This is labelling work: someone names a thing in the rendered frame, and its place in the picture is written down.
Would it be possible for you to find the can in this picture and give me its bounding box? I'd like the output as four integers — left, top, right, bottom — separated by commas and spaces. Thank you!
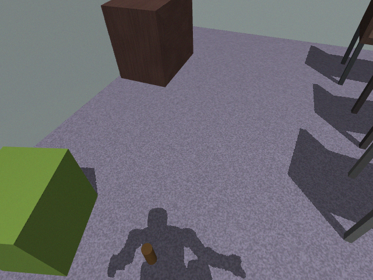
141, 243, 157, 265

